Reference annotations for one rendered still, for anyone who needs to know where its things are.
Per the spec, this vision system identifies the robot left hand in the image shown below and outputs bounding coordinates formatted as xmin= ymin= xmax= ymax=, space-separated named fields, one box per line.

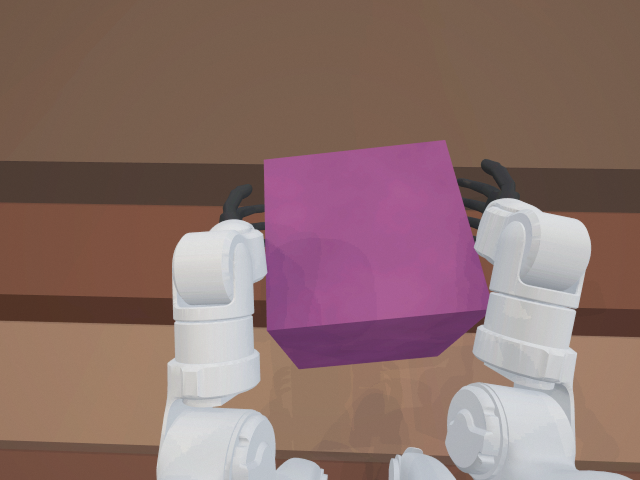
xmin=219 ymin=184 xmax=265 ymax=246

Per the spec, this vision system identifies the right robot upper arm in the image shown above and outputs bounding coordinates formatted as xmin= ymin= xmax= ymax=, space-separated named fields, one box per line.
xmin=445 ymin=382 xmax=632 ymax=480

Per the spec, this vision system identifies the left robot forearm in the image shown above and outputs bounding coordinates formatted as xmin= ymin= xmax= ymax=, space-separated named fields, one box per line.
xmin=156 ymin=219 xmax=267 ymax=474

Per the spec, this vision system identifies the carton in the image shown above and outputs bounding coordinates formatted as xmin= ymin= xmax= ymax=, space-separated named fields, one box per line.
xmin=264 ymin=140 xmax=490 ymax=369

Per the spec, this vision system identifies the robot right hand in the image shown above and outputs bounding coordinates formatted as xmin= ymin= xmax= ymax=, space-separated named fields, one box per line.
xmin=457 ymin=159 xmax=520 ymax=242

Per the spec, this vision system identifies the robot thigh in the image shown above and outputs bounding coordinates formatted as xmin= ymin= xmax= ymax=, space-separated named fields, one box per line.
xmin=276 ymin=458 xmax=328 ymax=480
xmin=389 ymin=453 xmax=456 ymax=480

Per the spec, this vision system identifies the right robot forearm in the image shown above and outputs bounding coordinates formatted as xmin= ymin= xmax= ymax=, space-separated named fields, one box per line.
xmin=472 ymin=198 xmax=591 ymax=455

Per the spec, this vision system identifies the robot left thigh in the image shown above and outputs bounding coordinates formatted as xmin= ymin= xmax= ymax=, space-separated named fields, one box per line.
xmin=276 ymin=458 xmax=328 ymax=480

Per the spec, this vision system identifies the left robot upper arm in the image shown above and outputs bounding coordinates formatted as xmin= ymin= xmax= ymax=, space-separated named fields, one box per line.
xmin=157 ymin=407 xmax=276 ymax=480

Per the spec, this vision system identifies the robot right thigh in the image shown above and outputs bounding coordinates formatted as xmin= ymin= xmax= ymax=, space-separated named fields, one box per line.
xmin=389 ymin=453 xmax=456 ymax=480

